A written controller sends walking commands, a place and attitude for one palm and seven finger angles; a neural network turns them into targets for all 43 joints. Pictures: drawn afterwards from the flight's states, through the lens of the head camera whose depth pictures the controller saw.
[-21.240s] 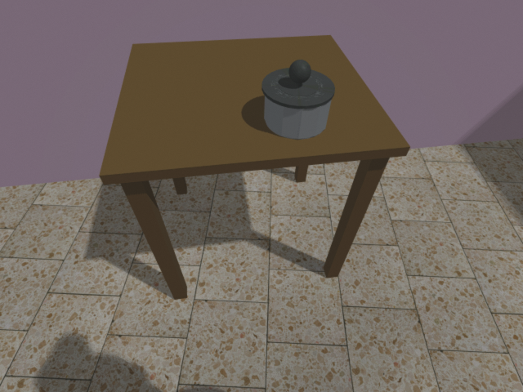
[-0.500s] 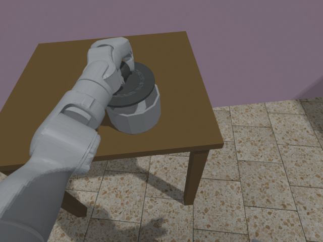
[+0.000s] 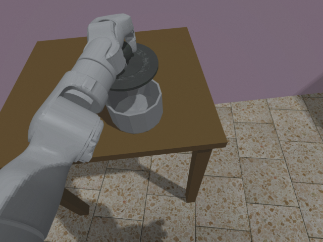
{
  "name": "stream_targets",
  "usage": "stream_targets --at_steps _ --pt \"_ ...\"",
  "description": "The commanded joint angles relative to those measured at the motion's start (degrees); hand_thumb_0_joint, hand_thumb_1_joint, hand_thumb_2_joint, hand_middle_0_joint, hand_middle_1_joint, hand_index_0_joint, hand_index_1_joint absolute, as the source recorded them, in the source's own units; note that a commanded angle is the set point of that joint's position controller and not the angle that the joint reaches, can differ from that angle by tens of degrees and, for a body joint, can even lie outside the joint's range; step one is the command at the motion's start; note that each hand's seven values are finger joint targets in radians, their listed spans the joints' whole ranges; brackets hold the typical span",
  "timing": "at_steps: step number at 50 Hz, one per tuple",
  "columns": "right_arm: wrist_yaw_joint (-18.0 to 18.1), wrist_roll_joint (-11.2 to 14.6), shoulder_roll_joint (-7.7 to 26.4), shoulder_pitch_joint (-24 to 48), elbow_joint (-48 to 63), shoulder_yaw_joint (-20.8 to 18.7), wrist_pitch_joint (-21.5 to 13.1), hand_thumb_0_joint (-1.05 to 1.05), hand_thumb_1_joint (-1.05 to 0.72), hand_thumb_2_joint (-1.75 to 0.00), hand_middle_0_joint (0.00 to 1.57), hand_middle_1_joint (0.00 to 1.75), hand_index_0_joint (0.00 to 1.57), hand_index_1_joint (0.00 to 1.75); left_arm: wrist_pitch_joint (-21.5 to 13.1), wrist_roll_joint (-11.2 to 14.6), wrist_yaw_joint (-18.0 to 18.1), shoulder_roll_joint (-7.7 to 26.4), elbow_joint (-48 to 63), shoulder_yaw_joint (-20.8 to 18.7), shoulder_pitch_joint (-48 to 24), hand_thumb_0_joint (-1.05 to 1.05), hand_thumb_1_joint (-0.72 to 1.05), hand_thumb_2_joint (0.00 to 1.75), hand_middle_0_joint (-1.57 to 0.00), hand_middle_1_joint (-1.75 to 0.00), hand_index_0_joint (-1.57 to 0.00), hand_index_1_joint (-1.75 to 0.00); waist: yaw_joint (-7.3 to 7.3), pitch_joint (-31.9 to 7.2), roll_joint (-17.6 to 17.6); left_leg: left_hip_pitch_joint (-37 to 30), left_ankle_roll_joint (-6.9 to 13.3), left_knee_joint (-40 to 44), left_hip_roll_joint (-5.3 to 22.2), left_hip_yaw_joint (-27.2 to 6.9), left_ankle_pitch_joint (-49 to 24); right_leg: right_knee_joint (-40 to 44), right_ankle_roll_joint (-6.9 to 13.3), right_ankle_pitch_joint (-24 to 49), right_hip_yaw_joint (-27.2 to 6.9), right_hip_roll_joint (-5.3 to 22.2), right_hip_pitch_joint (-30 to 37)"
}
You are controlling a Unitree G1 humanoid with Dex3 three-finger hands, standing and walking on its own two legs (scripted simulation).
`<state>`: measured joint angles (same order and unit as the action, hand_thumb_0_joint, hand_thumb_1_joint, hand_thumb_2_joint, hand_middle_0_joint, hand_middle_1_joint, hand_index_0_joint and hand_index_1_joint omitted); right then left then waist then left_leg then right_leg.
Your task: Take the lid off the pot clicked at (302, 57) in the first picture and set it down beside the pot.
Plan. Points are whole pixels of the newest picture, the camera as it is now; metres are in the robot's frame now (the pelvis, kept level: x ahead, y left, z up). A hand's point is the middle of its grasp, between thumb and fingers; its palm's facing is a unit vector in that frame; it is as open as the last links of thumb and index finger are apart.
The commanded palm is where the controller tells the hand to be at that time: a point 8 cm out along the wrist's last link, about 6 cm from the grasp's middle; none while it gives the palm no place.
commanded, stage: lift the lid straight up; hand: left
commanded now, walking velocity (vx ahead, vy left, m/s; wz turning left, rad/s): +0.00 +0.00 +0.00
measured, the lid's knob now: (121, 52) +0.53 +0.05 +0.19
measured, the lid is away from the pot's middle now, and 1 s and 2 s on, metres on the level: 0.02 0.02 0.15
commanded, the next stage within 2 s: move the lid sideways beside the pot in 0.80 s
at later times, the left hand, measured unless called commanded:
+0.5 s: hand (115, 38) +0.49 +0.05 +0.25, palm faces -0.26 -0.08 -0.96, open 8.1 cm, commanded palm +0.50 +0.05 +0.32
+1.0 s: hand (109, 31) +0.50 +0.06 +0.26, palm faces -0.25 -0.10 -0.96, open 8.1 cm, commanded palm +0.50 +0.07 +0.33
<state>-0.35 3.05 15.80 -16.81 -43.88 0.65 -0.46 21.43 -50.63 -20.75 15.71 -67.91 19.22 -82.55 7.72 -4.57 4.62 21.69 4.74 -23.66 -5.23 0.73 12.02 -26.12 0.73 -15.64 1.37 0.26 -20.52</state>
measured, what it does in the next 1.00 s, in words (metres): stands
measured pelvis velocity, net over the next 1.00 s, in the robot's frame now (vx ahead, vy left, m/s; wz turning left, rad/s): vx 0.00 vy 0.00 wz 0.00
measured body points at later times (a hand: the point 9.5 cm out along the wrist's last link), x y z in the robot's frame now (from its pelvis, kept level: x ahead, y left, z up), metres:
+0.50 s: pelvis -0.01 -0.01 +0.00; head +0.04 -0.03 +0.45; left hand +0.50 +0.05 +0.30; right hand +0.07 -0.27 -0.14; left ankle -0.01 +0.07 -0.74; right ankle -0.04 -0.11 -0.74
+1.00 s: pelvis +0.00 +0.00 +0.00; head +0.04 -0.03 +0.45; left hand +0.51 +0.06 +0.31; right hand +0.05 -0.27 -0.14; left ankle -0.01 +0.07 -0.74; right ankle -0.04 -0.11 -0.74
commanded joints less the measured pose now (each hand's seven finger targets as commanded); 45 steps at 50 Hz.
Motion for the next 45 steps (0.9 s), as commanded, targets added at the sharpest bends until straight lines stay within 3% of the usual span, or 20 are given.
stream_targets --at_steps 1,3,4,6,10,13,17,18,20,23,26,28,30,33,37,38,39,42,43,45 --pt "-0.1 -0.5 7.5 -1.5 4.9 -2.5 -2.0 0.00 -0.90 -0.90 0.20 0.30 0.20 0.30 0.3 -2.9 3.2 13.6 13.0 -3.6 -40.7 0.00 0.59 1.00 -0.88 -1.07 -0.82 -1.05 -0.04 -29.9 -6.9 -23.1 -1.0 -3.7 2.2 -6.3 -30.9 0.2 1.3 27.6 -0.7 -2.0 3.5" --pt "0.1 -0.3 7.8 -1.4 5.1 -2.4 -1.3 0.00 -0.90 -0.90 0.20 0.30 0.20 0.30 0.9 -1.4 2.9 12.0 11.5 -3.1 -39.3 0.00 0.59 1.00 -0.88 -1.07 -0.82 -1.05 0.28 -29.5 -8.0 -21.3 -0.9 -3.2 2.1 -5.8 -30.1 0.7 1.3 28.3 -0.6 -1.6 4.7" --pt "0.0 -0.3 7.5 -0.9 5.0 -2.2 -1.5 0.00 -0.90 -0.90 0.20 0.30 0.20 0.30 1.4 -2.5 2.7 14.0 10.6 -4.1 -40.1 0.00 0.59 1.00 -0.88 -1.07 -0.82 -1.05 -0.10 -28.8 -9.2 -20.6 -0.7 -3.3 2.0 -5.7 -28.6 0.3 1.2 28.0 -0.7 -1.7 4.6" --pt "0.0 0.0 7.4 -0.7 4.9 -2.1 -1.6 0.00 -0.90 -0.90 0.20 0.30 0.20 0.30 1.9 -2.7 2.3 11.6 10.1 -1.8 -41.6 0.00 0.59 1.00 -0.88 -1.07 -0.82 -1.05 0.67 -27.3 -9.6 -20.3 -0.4 -2.9 1.9 -5.5 -26.4 0.6 1.1 27.0 -0.7 -1.8 3.7" --pt "0.4 -0.2 7.8 -0.2 5.5 -1.9 -1.4 0.00 -0.90 -0.90 0.20 0.30 0.20 0.30 2.4 -3.2 1.3 15.6 11.4 -4.1 -43.1 0.00 0.59 1.00 -0.88 -1.07 -0.82 -1.05 0.34 -28.6 -10.0 -19.0 -0.1 -2.7 1.4 -5.0 -25.2 0.8 1.0 29.3 -1.5 -1.4 6.8" --pt "0.3 0.0 7.1 0.1 6.3 -2.1 -1.8 0.00 -0.90 -0.90 0.20 0.30 0.20 0.30 1.3 -2.1 0.3 9.8 14.2 -0.4 -43.9 0.00 0.59 1.00 -0.88 -1.07 -0.82 -1.05 0.75 -29.2 -5.8 -22.0 -0.1 -3.7 1.7 -5.8 -30.8 0.9 1.2 30.0 -1.2 -1.1 4.7" --pt "0.3 0.0 7.5 0.0 5.4 -2.0 -1.4 0.00 -0.90 -0.90 0.20 0.30 0.20 0.30 2.8 -3.7 -0.3 12.9 10.2 -2.1 -43.3 0.00 0.59 1.00 -0.88 -1.07 -0.82 -1.05 0.75 -25.7 -8.8 -20.5 -0.3 -2.7 1.5 -5.7 -24.7 1.4 1.3 25.7 -0.8 -1.8 3.4" --pt "0.4 0.0 7.7 0.0 5.7 -2.0 -1.1 0.00 -0.90 -0.90 0.20 0.30 0.20 0.30 2.3 -1.8 -0.3 11.3 11.1 -1.8 -43.0 0.00 0.59 1.00 -0.88 -1.07 -0.82 -1.05 0.81 -26.6 -7.2 -20.2 -0.4 -2.6 1.6 -5.7 -25.5 1.5 1.5 26.5 -0.8 -1.2 4.3" --pt "0.4 -0.1 6.9 1.3 6.6 -1.8 -2.2 0.00 -0.90 -0.90 0.20 0.30 0.20 0.30 1.5 -2.4 -0.7 12.4 14.8 -1.6 -46.8 0.00 0.59 1.00 -0.88 -1.07 -0.82 -1.05 0.36 -30.1 -6.7 -22.0 -0.2 -3.0 1.2 -6.0 -26.0 0.8 1.3 27.7 -1.4 -1.2 5.8" --pt "0.7 0.3 7.4 0.5 5.8 -1.7 -1.6 0.00 -0.90 -0.90 0.20 0.30 0.20 0.30 2.1 -2.1 -0.9 11.2 10.7 -1.3 -43.8 0.00 0.59 1.00 -0.88 -1.07 -0.82 -1.05 0.86 -26.1 -7.4 -19.6 0.0 -2.5 1.3 -5.6 -24.6 1.8 1.4 26.8 -1.0 -1.1 4.8" --pt "1.1 0.5 7.8 0.7 5.0 -1.2 -1.6 0.00 -0.90 -0.90 0.20 0.30 0.20 0.30 3.5 -3.4 -0.4 14.0 8.1 -2.4 -45.4 0.00 0.59 1.00 -0.88 -1.07 -0.82 -1.05 1.16 -22.5 -11.3 -16.9 0.3 -1.1 1.3 -5.2 -16.8 2.3 1.2 22.8 -0.9 -1.4 4.2" --pt "1.4 0.5 7.9 1.1 5.6 -1.2 -1.9 0.00 -0.90 -0.90 0.20 0.30 0.20 0.30 2.8 -2.1 -0.4 12.9 10.4 -2.0 -47.1 0.00 0.59 1.00 -0.88 -1.07 -0.82 -1.05 1.22 -24.8 -8.2 -17.9 0.1 -1.3 1.4 -5.5 -18.8 2.2 1.4 24.2 -1.1 -0.8 4.9" --pt "1.2 0.2 7.2 1.7 6.1 -1.1 -2.8 0.00 -0.90 -0.90 0.20 0.30 0.20 0.30 2.1 -3.6 -0.7 13.7 13.5 -1.5 -50.7 0.00 0.59 1.00 -0.88 -1.07 -0.82 -1.05 0.90 -29.0 -6.3 -20.7 -0.1 -2.2 1.3 -6.2 -21.7 1.2 1.4 25.4 -1.7 -1.0 5.3" --pt "1.3 0.2 8.0 0.0 5.3 -1.4 -2.0 0.00 -0.90 -0.90 0.20 0.30 0.20 0.30 2.9 -3.4 -1.0 13.5 7.2 -2.6 -43.2 0.00 0.59 1.00 -0.88 -1.07 -0.82 -1.05 0.87 -25.8 -9.2 -18.1 0.0 -1.7 1.5 -5.7 -22.0 2.3 1.4 25.6 -1.1 -1.0 5.8" --pt "1.7 0.6 8.3 1.2 5.3 -0.6 -1.4 0.00 -0.90 -0.90 0.20 0.30 0.20 0.30 4.3 -3.9 -1.4 14.3 4.1 -2.4 -43.8 0.00 0.59 1.00 -0.88 -1.07 -0.82 -1.05 1.31 -21.2 -12.0 -13.4 0.5 -0.6 1.0 -4.3 -14.6 2.8 0.9 23.4 -1.2 -0.9 5.5" --pt "1.8 0.5 8.5 0.9 5.4 -0.9 -1.3 0.00 -0.90 -0.90 0.20 0.30 0.20 0.30 3.9 -2.7 -1.4 12.8 4.7 -2.2 -43.1 0.00 0.59 1.00 -0.88 -1.07 -0.82 -1.05 1.36 -22.2 -10.1 -14.4 0.6 -0.8 1.2 -4.3 -16.7 3.0 1.1 24.4 -1.2 -0.6 5.6" --pt "1.6 0.2 8.1 1.4 6.1 -0.8 -1.9 0.00 -0.90 -0.90 0.20 0.30 0.20 0.30 3.0 -3.8 -1.6 15.8 10.3 -2.9 -47.6 0.00 0.59 1.00 -0.88 -1.07 -0.82 -1.05 0.79 -26.1 -9.4 -16.3 0.4 -1.3 1.0 -5.1 -17.8 2.2 1.0 25.7 -1.6 -0.7 7.2" --pt "1.2 -0.4 6.8 1.1 6.9 -1.6 -3.4 0.00 -0.90 -0.90 0.20 0.30 0.20 0.30 0.8 -4.9 -2.0 15.0 17.6 -1.4 -52.3 0.00 0.59 1.00 -0.88 -1.07 -0.82 -1.05 0.66 -34.3 -3.8 -24.3 0.0 -3.6 1.6 -6.7 -29.0 0.9 1.3 28.7 -2.4 -0.9 6.5" --pt "1.2 -0.4 6.8 0.1 6.8 -2.0 -3.2 0.00 -0.90 -0.90 0.20 0.30 0.20 0.30 0.0 -3.8 -2.2 13.4 17.0 -1.2 -49.8 0.00 0.59 1.00 -0.88 -1.07 -0.82 -1.05 0.66 -34.0 -2.8 -25.2 -0.2 -4.1 2.2 -7.2 -32.8 1.3 1.4 29.3 -2.0 -0.8 5.9" --pt "0.8 -0.2 7.1 0.0 6.0 -2.0 -3.0 0.00 -0.90 -0.90 0.20 0.30 0.20 0.30 0.9 -5.1 -2.7 14.5 12.1 -1.8 -47.3 0.00 0.59 1.00 -0.88 -1.07 -0.82 -1.05 0.60 -29.5 -6.8 -23.0 -0.2 -3.5 1.7 -6.6 -28.8 1.7 1.2 27.2 -1.4 -1.7 4.7"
